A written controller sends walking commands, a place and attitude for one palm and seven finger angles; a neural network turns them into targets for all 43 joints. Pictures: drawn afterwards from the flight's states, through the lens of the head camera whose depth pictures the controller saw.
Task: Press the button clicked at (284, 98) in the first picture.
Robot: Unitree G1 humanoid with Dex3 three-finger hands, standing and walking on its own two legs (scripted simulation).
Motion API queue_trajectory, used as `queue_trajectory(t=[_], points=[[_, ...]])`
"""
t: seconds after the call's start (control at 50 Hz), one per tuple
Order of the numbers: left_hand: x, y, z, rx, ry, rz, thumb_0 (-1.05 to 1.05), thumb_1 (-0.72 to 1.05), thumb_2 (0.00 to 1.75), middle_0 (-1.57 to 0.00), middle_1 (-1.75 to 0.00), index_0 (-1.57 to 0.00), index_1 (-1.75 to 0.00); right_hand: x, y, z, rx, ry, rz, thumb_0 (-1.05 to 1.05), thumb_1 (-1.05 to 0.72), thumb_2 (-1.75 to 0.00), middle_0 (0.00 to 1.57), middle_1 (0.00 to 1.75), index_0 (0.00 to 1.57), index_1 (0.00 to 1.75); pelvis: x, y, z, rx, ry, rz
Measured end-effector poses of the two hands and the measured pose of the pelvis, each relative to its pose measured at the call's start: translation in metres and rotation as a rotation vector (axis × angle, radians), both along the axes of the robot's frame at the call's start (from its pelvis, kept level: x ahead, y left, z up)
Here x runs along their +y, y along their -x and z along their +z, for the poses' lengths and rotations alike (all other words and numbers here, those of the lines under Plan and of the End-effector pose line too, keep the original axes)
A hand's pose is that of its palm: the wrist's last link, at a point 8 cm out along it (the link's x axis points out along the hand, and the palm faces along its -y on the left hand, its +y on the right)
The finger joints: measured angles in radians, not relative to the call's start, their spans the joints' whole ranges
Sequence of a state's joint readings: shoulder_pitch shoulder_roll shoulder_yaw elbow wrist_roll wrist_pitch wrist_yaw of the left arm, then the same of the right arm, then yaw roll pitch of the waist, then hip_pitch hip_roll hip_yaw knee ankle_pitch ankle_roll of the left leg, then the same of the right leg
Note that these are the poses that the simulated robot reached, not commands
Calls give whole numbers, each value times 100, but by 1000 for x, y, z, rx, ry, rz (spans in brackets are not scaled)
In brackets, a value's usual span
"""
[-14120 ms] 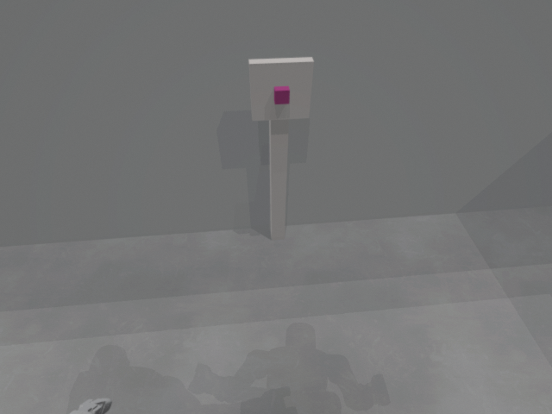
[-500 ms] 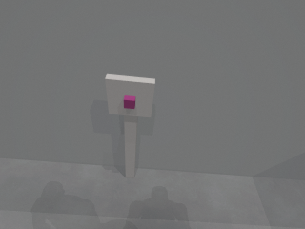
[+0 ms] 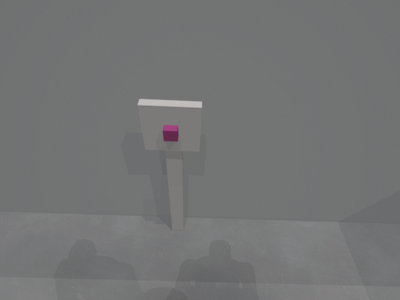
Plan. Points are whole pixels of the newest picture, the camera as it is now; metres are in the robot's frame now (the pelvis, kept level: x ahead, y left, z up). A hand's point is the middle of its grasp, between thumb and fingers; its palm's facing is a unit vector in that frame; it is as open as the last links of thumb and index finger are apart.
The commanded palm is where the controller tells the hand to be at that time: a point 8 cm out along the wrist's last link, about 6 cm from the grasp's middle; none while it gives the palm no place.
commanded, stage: look again from close up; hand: left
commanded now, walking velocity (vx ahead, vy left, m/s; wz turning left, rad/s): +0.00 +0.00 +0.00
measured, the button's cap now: (170, 132) +0.58 +0.13 -0.02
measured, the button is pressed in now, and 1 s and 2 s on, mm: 0 0 0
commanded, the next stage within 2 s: shuffle to correct the standing spot in 0.42 s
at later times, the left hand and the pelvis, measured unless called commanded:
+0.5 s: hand out of the picture -0.01 +0.11 -0.17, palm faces +0.03 -0.99 -0.14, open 7.4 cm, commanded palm none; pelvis +0.02 -0.04 +0.00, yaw +0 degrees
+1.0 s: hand out of the picture +0.03 +0.08 -0.19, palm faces +0.10 -0.99 -0.14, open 7.4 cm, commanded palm none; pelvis +0.09 -0.07 -0.01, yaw +1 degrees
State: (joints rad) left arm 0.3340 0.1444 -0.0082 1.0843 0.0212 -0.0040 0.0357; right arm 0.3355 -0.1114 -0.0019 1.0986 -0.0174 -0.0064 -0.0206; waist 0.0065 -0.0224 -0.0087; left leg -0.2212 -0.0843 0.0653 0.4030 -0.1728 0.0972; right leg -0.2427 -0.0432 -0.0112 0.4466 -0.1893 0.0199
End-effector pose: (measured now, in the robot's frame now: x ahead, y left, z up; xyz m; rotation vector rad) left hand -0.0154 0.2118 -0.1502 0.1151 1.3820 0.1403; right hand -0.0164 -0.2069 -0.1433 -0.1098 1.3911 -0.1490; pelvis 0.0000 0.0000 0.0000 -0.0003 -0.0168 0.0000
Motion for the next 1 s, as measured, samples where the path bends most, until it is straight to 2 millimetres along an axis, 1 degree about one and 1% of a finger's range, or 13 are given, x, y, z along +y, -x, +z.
queue_trajectory(t=[0.14, 0.2, 0.26, 0.32, 0.4, 0.54, 0.62, 0.72, 0.8, 0.9, 0.96, 1.0], points=[[-24, 22, 0, 68, 28, 18, 0, 91, 90, -20, -30, -20, -30, -20, -16, 3, -17, 20, 19, 0, -91, -90, 20, 30, 20, 30, -11, -4, 1, 6, -2, 2], [-33, 26, 1, 85, 38, 24, 0, 91, 90, -20, -30, -20, -30, -27, -22, 4, -21, 26, 27, 1, -91, -90, 19, 30, 19, 30, -16, -7, 2, 7, -2, 3], [-41, 26, 1, 91, 43, 26, 0, 91, 90, -20, -30, -20, -30, -33, -26, 4, -23, 28, 31, 1, -92, -90, 19, 30, 19, 30, -22, -9, 2, 7, -2, 4], [-46, 22, 1, 86, 43, 24, 0, 90, 90, -20, -30, -20, -30, -38, -28, 3, -22, 27, 33, 1, -92, -90, 19, 30, 19, 30, -27, -12, 2, 6, -3, 4], [-51, 11, 2, 65, 36, 19, 0, 90, 90, -20, -30, -20, -30, -43, -29, 2, -16, 21, 32, 1, -92, -90, 19, 30, 19, 30, -33, -15, 2, 5, -4, 4], [-55, -12, 4, 18, 14, 3, 0, 90, 90, -20, -30, -20, -30, -47, -26, -1, 1, 1, 24, 1, -92, -90, 19, 30, 19, 30, -44, -20, 2, 3, -6, 1], [-55, -21, 4, 6, 3, -4, 1, 91, 90, -20, -30, -20, -30, -48, -23, -2, 12, -10, 16, 1, -92, -90, 19, 30, 19, 30, -49, -24, 2, 3, -8, -2], [-58, -29, 1, 11, 3, 0, 1, 91, 90, -20, -30, -20, -30, -52, -21, -5, 36, -17, -3, 0, -91, -90, 19, 30, 19, 30, -56, -35, -2, 8, -12, -6], [-64, -34, -1, 26, 7, 9, 1, 91, 90, -20, -30, -20, -30, -58, -23, -7, 59, -18, -17, 0, -91, -90, 19, 30, 19, 30, -63, -48, -4, 18, -15, -6], [-76, -39, -3, 56, 15, 33, 0, 91, 90, -20, -30, -20, -30, -67, -38, -10, 81, -12, -15, 0, -91, -90, 19, 30, 19, 30, -71, -68, -8, 33, -6, 0], [-83, -40, -6, 77, 25, 63, 0, 91, 90, -20, -30, -20, -30, -72, -56, -9, 88, 1, 4, 0, -91, -90, 19, 30, 19, 30, -74, -80, -10, 37, 6, 18], [-86, -41, -8, 95, 33, 83, 0, 91, 90, -20, -30, -20, -30, -73, -74, -7, 83, 14, 22, 0, -91, -90, 19, 30, 19, 30, -74, -88, -10, 35, 14, 25]])
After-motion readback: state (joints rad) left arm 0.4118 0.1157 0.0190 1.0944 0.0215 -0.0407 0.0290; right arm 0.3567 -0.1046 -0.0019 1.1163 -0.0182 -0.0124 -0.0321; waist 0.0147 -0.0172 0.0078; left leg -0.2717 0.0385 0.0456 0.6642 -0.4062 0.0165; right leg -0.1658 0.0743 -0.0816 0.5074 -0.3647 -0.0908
